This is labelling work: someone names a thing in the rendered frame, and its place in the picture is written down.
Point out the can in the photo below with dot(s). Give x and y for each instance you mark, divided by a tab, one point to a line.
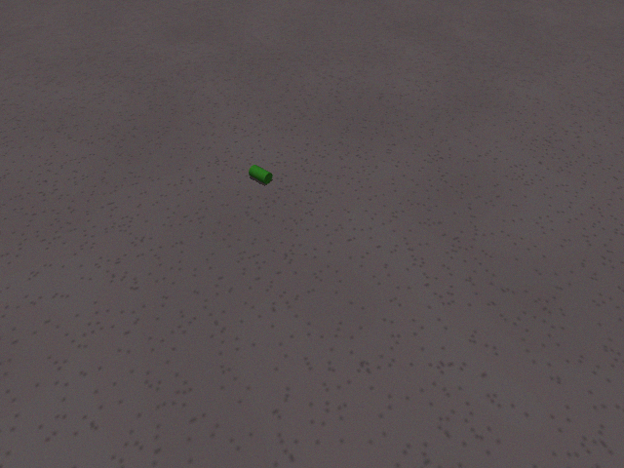
260	174

